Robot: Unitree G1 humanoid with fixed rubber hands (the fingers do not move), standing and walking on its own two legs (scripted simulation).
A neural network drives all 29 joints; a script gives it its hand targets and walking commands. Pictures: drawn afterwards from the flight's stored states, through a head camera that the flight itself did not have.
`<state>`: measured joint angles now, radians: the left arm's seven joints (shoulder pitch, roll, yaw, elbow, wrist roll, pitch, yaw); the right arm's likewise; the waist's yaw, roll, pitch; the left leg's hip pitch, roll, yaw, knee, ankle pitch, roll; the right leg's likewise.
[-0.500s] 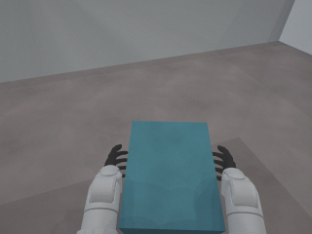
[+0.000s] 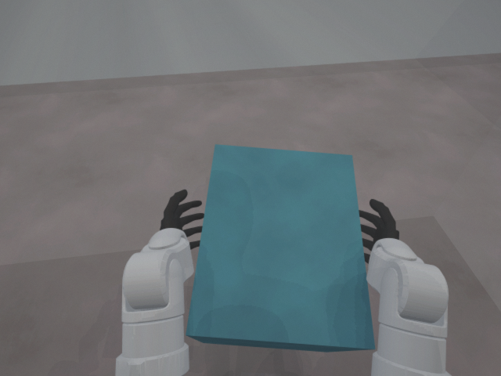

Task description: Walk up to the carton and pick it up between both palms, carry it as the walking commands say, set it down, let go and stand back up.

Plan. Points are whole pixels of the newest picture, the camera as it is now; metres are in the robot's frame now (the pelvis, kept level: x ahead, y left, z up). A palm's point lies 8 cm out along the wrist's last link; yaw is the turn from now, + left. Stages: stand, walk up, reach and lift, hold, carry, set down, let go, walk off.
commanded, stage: carry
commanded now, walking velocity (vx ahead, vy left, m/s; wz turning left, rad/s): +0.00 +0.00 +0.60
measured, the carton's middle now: (273, 253) +0.33 +0.00 +0.03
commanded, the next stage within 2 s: none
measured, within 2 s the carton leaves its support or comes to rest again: neither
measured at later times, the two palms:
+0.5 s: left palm (90, 301) +0.21 +0.24 +0.10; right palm (307, 244) +0.31 -0.05 +0.10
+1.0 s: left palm out of the picture +0.08 +0.30 +0.09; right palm (225, 270) +0.26 +0.07 +0.09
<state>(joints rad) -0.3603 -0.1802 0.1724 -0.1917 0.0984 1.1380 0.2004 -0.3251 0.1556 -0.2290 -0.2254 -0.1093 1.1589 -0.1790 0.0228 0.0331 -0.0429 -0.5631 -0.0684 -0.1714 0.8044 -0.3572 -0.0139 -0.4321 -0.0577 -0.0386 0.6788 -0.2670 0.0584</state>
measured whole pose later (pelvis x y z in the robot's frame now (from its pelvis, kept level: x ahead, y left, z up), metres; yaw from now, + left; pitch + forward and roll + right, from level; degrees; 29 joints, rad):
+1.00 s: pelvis -0.09 -0.01 +0.01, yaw +40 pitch +3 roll +0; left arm -0.44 -0.21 0.20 -0.20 0.11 1.11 0.25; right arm -0.41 0.20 -0.27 -0.25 -0.11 1.10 -0.23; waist -0.01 0.01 0.08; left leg -0.51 -0.05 0.05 0.81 -0.48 0.00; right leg -0.42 -0.12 -0.17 0.67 -0.30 0.01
